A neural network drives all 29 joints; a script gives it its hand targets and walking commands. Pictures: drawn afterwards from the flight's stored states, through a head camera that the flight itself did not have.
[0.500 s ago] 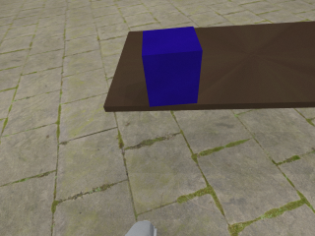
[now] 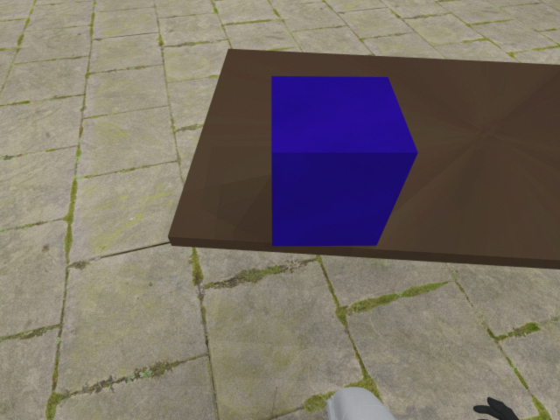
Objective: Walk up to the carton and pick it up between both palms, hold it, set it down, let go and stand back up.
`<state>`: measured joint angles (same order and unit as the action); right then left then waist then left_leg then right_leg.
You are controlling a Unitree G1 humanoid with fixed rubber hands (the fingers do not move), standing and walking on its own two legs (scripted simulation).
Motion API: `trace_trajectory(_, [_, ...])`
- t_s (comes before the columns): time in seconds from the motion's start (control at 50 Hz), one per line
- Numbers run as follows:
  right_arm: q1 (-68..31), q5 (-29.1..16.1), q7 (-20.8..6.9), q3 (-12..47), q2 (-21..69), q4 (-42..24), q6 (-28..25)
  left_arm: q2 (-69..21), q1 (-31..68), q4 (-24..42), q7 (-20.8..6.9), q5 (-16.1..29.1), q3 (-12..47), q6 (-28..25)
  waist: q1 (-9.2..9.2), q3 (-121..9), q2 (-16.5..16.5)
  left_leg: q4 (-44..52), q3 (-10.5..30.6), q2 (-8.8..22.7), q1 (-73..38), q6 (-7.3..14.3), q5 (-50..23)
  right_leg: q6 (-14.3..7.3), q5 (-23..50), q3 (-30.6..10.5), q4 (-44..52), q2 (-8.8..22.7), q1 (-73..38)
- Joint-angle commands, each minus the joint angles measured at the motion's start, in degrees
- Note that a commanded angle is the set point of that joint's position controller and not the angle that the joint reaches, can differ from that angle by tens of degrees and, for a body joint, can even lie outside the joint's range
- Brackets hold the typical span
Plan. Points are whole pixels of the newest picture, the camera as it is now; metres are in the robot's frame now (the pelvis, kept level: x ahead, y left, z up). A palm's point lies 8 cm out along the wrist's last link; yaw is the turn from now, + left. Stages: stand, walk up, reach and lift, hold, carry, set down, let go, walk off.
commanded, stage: walk up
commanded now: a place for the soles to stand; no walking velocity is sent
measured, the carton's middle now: (327, 165) +0.53 -0.06 +0.02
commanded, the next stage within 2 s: none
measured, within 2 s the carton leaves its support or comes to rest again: neither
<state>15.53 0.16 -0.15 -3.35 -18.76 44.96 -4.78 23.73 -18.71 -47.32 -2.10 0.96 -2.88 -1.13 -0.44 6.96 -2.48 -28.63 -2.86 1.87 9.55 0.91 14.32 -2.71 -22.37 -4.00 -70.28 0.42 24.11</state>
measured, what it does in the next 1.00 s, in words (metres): steps on the spot: right foot, then left foot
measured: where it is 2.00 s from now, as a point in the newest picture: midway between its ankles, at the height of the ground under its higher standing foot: outside the picture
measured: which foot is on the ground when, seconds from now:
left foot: down 0.00-0.26, up 0.28-0.54, down 0.56-1.00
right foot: up 0.00-0.20, down 0.22-0.60, up 0.62-0.76, down 0.78-1.00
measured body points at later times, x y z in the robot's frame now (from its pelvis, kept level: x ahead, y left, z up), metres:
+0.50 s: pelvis +0.09 -0.06 -0.02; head +0.13 -0.07 +0.42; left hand +0.20 +0.24 -0.13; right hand +0.15 -0.36 -0.16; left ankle +0.08 +0.07 -0.73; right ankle +0.20 -0.18 -0.74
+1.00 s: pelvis +0.07 -0.03 -0.01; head +0.08 -0.02 +0.44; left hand +0.15 +0.28 -0.14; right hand +0.18 -0.33 -0.12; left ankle +0.07 +0.06 -0.74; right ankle +0.10 -0.18 -0.74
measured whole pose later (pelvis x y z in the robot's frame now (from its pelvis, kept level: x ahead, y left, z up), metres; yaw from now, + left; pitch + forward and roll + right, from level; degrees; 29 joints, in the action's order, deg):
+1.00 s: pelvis +0.07 -0.03 -0.01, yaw -1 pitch -4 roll +0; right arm 6.8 0.7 -0.3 -1.7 -19.4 55.6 -1.2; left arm 21.6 -9.2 -59.0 -0.5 -0.4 0.1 -0.5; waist 0.5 4.8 0.0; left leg -33.6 -3.7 -0.7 11.8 2.9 18.3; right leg 0.6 -15.2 -0.8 -32.8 2.2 14.1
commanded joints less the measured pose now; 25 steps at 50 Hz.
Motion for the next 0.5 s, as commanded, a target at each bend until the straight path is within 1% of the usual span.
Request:
trace_trajectory(0.0, [0.29,0.00,0.34,-4.30,-16.49,-4.40,-1.68,6.24,-2.62,5.55,-1.23,-0.12,-2.97,-1.24,0.84,1.60,14.68,10.06,0.05,8.73,2.10,11.01,-30.19,2.97,11.38,2.75,19.15,4.09,2.29])
trace_trajectory(0.02, [-2.24,0.47,-0.01,-4.71,-17.09,-5.37,-1.73,7.02,-0.99,5.95,-1.43,-0.17,-3.15,-1.58,1.33,1.24,13.42,11.18,-0.31,9.49,5.45,11.70,-26.43,3.52,12.40,3.72,25.16,5.01,-0.62])
trace_trajectory(0.04, [-3.83,0.15,-0.07,-4.37,-17.73,-5.59,-1.60,7.53,-1.69,5.07,-1.51,-0.49,-3.23,-1.71,1.88,1.37,14.02,9.99,0.03,10.83,5.52,11.23,-25.85,3.65,15.69,2.95,29.62,6.04,-1.87])
trace_trajectory(0.06, [-3.49,0.14,-0.18,-3.90,-17.04,-5.20,-1.13,7.65,0.88,4.85,-1.12,-0.72,-3.54,-1.78,0.53,0.85,13.43,8.56,-0.13,9.78,3.99,10.46,-25.85,3.78,19.60,3.67,32.80,6.21,-3.21])
trace_trajectory(0.08, [-4.32,0.07,-0.11,-3.81,-17.07,-5.12,-0.54,7.26,0.16,4.09,-0.76,-0.64,-3.24,-2.01,0.90,-1.71,14.36,5.65,-0.04,9.69,4.29,10.11,-24.27,3.83,19.76,4.76,33.73,4.74,-5.93])
trace_trajectory(0.1, [-4.52,-0.02,0.06,-3.75,-16.89,-4.82,0.05,7.54,-0.95,2.66,-0.35,-0.81,-3.29,-2.00,1.06,-2.78,14.96,2.69,0.79,10.32,7.42,9.57,-21.99,3.36,22.50,4.25,34.35,4.86,-11.27])
trace_trajectory(0.12, [-3.24,-0.45,0.11,-3.16,-16.58,-4.20,0.88,7.22,-1.62,1.17,0.16,-1.29,-3.03,-2.47,1.20,-4.41,11.23,-1.76,-0.75,8.50,8.74,8.73,-16.86,2.72,26.50,6.20,38.68,3.08,-15.43])
trace_trajectory(0.14, [-2.52,-1.01,0.21,-2.55,-14.19,-4.17,1.48,8.61,-3.62,-1.24,0.62,-1.10,-3.74,-2.94,2.73,-8.43,7.02,-6.76,0.28,6.90,11.20,6.40,-9.74,1.72,28.18,4.06,39.33,2.66,-22.42])
trace_trajectory(0.16, [-0.05,-1.17,0.08,-2.12,-12.53,-3.27,1.87,10.77,-3.75,-1.11,1.13,-2.02,-4.51,-3.30,3.11,-11.62,-0.04,-14.95,-0.78,4.69,13.33,5.15,-2.16,0.99,29.30,2.15,40.38,3.70,-27.42])
trace_trajectory(0.18, [3.75,-1.67,0.06,-0.83,-9.34,-3.02,2.23,14.13,-4.22,-0.56,1.67,-2.31,-5.20,-3.58,3.17,-12.75,-9.96,-23.56,-3.62,0.17,16.14,2.81,8.62,-0.97,35.56,-4.68,42.91,9.61,-27.48])
trace_trajectory(0.2, [6.69,-1.24,0.28,-0.06,-9.44,-1.84,3.31,14.25,-2.74,0.69,2.14,-2.24,-4.29,-3.62,2.39,-12.47,-8.78,-27.77,0.69,-3.07,15.31,1.74,19.09,-4.09,33.10,-17.58,47.27,16.78,-22.62])
trace_trajectory(0.22, [8.33,-1.67,0.66,-0.94,-11.03,-0.54,4.21,13.64,1.44,1.93,2.38,-1.57,-3.64,-3.01,0.21,-12.77,-9.55,-29.09,5.66,-1.88,10.09,0.48,19.79,-7.49,27.33,-20.33,47.85,19.26,-17.92])
trace_trajectory(0.24, [7.94,-1.75,1.12,-1.27,-13.41,0.42,4.57,14.48,4.63,1.97,2.53,-1.54,-4.14,-2.43,0.82,-13.31,-14.07,-28.68,4.92,-0.13,11.04,-0.20,22.00,-10.89,25.23,-21.39,47.00,20.09,-17.80])
trace_trajectory(0.26, [4.71,-1.72,1.10,-1.48,-14.53,1.00,4.40,14.02,4.75,1.96,2.74,-1.74,-3.78,-1.72,1.35,-12.85,-12.78,-23.65,5.56,1.24,10.22,0.14,24.79,-10.52,21.17,-18.27,47.44,17.47,-13.97])
trace_trajectory(0.28, [2.77,-1.68,0.98,-1.62,-13.88,1.73,4.24,12.58,4.80,1.66,2.73,-1.98,-3.60,-1.38,1.55,-13.37,-11.38,-21.87,6.09,0.68,10.38,0.40,25.17,-8.88,19.11,-16.41,48.03,15.98,-14.88])
trace_trajectory(0.3, [2.75,-1.48,1.04,-1.73,-14.27,2.33,4.21,11.59,5.77,1.40,2.71,-2.04,-2.97,-1.34,0.99,-15.06,-10.79,-23.64,5.51,0.47,10.03,-0.10,22.86,-8.01,15.86,-13.60,48.50,15.25,-14.05])
trace_trajectory(0.32, [2.77,-1.32,0.92,-1.94,-14.93,3.56,4.91,11.60,7.21,1.74,2.77,-2.22,-3.32,-0.89,0.99,-16.15,-11.59,-24.75,6.54,-0.04,9.35,-0.50,22.05,-6.62,7.02,-12.82,47.99,13.67,-14.22])
trace_trajectory(0.34, [4.37,-1.04,0.95,-1.68,-14.79,3.82,5.34,12.74,7.64,1.81,2.92,-2.41,-3.39,-0.51,0.79,-15.29,-14.87,-21.93,4.31,-0.34,10.34,-0.40,20.17,-5.86,-1.27,-10.95,49.12,12.50,-14.17])
trace_trajectory(0.36, [4.05,-0.50,0.85,-1.47,-14.46,4.93,5.89,12.77,8.49,2.06,3.01,-2.36,-3.04,-0.48,0.88,-14.24,-13.62,-21.27,3.82,-0.55,9.28,-0.23,18.52,-6.72,-2.20,-12.89,49.87,12.80,-11.06])
trace_trajectory(0.38, [3.31,-0.54,0.88,-1.84,-14.51,5.16,5.88,12.66,8.07,1.93,3.17,-2.38,-2.96,-0.39,0.91,-11.94,-11.96,-19.66,2.89,-0.74,8.93,0.03,15.59,-7.35,5.78,-11.48,50.04,13.98,-8.10])
trace_trajectory(0.4, [3.05,-0.14,0.78,-1.72,-14.41,5.72,6.05,12.81,8.87,1.97,3.38,-2.15,-3.31,-0.66,0.73,-13.26,-11.79,-18.95,3.45,-0.64,8.49,-0.15,15.35,-7.54,9.18,-11.56,48.59,14.61,-9.44])
trace_trajectory(0.42, [4.50,0.01,1.05,-1.91,-15.32,6.63,5.84,12.57,10.36,1.90,3.38,-1.99,-2.86,-0.36,-0.15,-13.79,-11.43,-20.35,2.61,-0.63,7.23,-0.01,12.96,-7.88,9.22,-10.15,49.04,15.32,-7.52])
trace_trajectory(0.44, [4.75,0.34,0.86,-2.21,-15.56,7.20,5.37,12.14,11.52,2.03,3.43,-1.37,-2.87,-0.22,-1.06,-13.56,-7.57,-16.61,1.47,-1.02,5.79,0.22,9.32,-7.88,11.38,-8.76,47.34,15.59,-6.69])
trace_trajectory(0.46, [5.78,0.53,0.88,-1.83,-14.52,8.69,5.18,12.54,13.21,1.99,3.18,-1.31,-3.12,-0.18,-1.74,-12.77,-7.38,-12.56,0.56,-1.01,2.35,0.69,4.41,-7.41,13.04,-7.44,44.95,15.21,-3.72])
trace_trajectory(0.48, [4.76,0.64,0.68,-2.05,-14.17,8.94,4.82,11.53,13.44,2.04,3.15,-1.00,-2.45,0.16,-2.45,-11.39,-4.99,-7.65,1.14,-1.10,0.56,0.92,2.36,-6.04,10.23,-6.21,44.26,14.56,-2.20])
